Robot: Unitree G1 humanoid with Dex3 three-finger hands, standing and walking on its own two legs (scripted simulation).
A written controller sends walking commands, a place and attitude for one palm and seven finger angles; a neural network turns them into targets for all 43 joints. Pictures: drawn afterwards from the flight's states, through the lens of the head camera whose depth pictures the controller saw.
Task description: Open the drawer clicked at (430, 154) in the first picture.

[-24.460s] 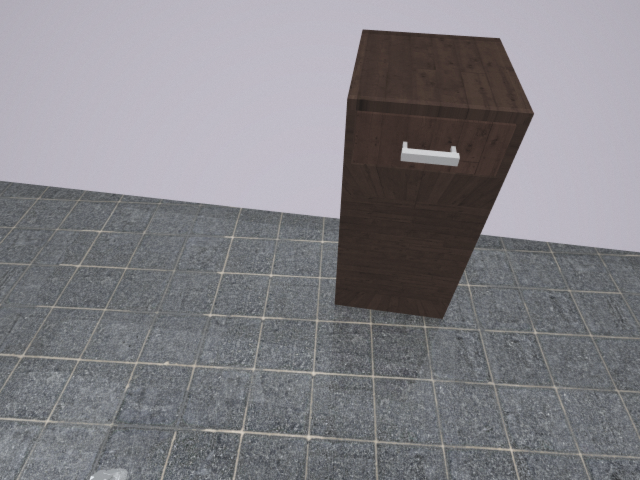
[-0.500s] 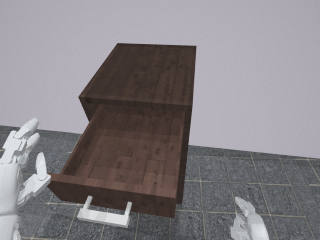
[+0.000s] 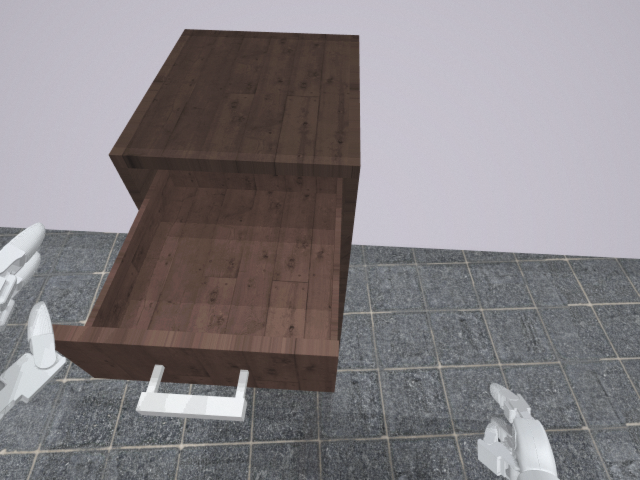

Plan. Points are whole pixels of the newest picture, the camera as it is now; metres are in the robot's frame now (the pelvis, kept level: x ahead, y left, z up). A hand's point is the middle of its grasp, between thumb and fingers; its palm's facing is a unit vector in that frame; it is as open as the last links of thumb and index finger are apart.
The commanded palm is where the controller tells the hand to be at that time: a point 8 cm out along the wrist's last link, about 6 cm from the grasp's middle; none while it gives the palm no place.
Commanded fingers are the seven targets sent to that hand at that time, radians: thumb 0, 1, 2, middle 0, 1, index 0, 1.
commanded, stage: step back with the hand held close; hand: left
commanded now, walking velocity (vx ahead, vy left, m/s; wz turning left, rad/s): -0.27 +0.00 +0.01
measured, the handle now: (196, 390) +0.23 +0.17 -0.04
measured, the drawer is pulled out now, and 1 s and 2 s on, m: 0.30 0.30 0.30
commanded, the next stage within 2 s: stop stepping back and stand still in 0.98 s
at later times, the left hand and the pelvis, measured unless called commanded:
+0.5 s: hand out of the picture +0.14 +0.25 +0.16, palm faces +0.38 -0.83 -0.41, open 7.4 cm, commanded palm +0.06 +0.30 +0.18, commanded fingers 0.00 0.90 0.90 -0.20 -0.30 -0.20 -0.30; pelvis -0.06 +0.01 -0.02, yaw +2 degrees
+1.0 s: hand out of the picture +0.06 +0.20 +0.16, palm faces +0.23 -0.85 -0.48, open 7.4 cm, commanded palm -0.01 +0.26 +0.18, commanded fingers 0.00 0.90 0.90 -0.20 -0.30 -0.20 -0.30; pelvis -0.15 -0.02 +0.00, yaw -2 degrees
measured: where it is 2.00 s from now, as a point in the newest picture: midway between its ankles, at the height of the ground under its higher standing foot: outside the picture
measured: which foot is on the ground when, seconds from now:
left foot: down 0.00-0.86, up 0.88-1.00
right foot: down 0.00-0.54, up 0.56-0.80, down 0.82-1.00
